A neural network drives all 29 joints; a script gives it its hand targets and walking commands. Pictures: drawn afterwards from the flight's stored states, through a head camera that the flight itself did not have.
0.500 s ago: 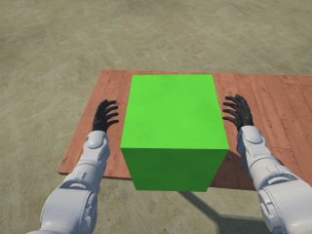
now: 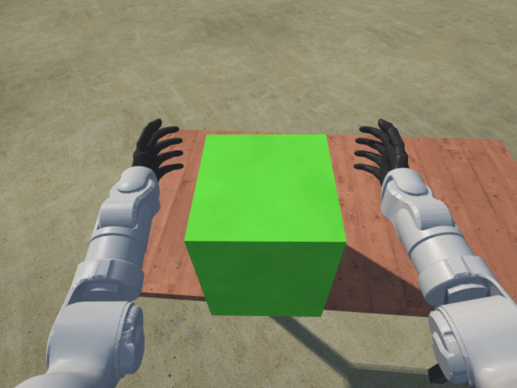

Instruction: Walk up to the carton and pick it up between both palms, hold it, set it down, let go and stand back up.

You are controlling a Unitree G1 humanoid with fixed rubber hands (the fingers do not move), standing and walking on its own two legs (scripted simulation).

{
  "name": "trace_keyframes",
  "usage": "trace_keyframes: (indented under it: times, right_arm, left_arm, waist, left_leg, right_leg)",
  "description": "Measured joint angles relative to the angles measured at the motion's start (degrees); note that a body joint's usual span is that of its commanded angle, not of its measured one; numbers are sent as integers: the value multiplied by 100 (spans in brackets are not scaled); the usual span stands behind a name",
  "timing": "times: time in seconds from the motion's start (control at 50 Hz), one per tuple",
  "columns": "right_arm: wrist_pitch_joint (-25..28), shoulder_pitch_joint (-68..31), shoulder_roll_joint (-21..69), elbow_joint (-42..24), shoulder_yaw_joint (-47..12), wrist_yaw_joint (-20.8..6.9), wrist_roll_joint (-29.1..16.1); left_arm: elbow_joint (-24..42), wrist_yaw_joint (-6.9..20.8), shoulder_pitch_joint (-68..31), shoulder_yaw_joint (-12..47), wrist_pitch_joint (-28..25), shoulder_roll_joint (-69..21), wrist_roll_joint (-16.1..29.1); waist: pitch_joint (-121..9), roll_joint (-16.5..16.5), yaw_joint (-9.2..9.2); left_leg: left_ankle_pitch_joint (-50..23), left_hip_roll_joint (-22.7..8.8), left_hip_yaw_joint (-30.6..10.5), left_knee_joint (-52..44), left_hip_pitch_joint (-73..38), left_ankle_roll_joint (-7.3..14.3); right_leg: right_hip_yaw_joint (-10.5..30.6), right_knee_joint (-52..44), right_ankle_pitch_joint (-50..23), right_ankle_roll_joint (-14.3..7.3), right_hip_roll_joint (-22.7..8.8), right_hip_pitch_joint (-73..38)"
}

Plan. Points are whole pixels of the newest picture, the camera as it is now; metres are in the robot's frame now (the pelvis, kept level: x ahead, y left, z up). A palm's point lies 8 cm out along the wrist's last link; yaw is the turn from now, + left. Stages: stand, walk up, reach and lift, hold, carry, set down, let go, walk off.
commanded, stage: set down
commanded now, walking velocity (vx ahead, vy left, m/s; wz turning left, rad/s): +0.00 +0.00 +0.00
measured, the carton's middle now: (265, 229) +0.38 +0.07 +0.02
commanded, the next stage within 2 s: none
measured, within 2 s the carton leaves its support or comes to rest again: neither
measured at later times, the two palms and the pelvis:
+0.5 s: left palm (127, 176) +0.36 +0.27 +0.15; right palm (409, 182) +0.41 -0.14 +0.14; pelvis +0.01 +0.00 +0.00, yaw +0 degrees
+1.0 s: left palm (124, 238) +0.29 +0.27 +0.09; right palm (416, 247) +0.34 -0.15 +0.08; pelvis +0.00 +0.01 +0.00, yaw +0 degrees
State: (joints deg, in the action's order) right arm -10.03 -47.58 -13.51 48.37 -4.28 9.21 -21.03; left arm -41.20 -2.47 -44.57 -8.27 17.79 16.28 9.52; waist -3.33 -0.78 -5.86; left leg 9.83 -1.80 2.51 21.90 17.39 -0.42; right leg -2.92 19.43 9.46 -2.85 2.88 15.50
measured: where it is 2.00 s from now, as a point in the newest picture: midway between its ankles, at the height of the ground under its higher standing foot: outside the picture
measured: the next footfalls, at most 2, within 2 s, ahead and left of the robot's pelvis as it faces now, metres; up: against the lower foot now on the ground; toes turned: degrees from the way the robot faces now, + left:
none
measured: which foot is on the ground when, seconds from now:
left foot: down 0.00-1.00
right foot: down 0.00-1.00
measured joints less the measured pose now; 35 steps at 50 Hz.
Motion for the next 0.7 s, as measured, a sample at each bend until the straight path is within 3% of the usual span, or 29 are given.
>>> trace_keyframes:
  times: [0.2,0.34,0.5,0.7]
  right_arm:
    - [-720,-35,-140,-632,79,84,-184]
    - [-1022,110,-305,-1090,22,71,-336]
    - [-956,1137,-169,-1959,81,51,-201]
    - [-796,2336,31,-3084,345,-43,87]
  left_arm:
    - [666,40,-45,-80,879,355,186]
    - [1278,150,98,-225,1398,443,82]
    - [2182,288,1125,-488,1443,139,-204]
    - [3454,98,2283,-329,1471,-116,17]
  waist:
    - [70,28,76]
    - [149,51,128]
    - [364,14,195]
    - [534,-28,188]
  left_leg:
    - [-13,12,-48,-101,-232,-25]
    - [-19,35,-31,-206,-478,-12]
    - [-7,71,-17,-305,-827,13]
    - [40,84,-7,-116,-636,46]
  right_leg:
    - [-45,-58,29,-14,-6,-229]
    - [-25,-136,32,2,-24,-460]
    - [-7,-209,57,28,-55,-797]
    - [-1,-79,67,53,-77,-631]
